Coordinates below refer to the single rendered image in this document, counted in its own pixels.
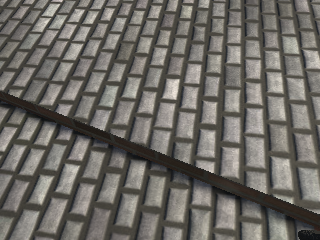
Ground robot right hand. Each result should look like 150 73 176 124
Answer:
298 230 320 240

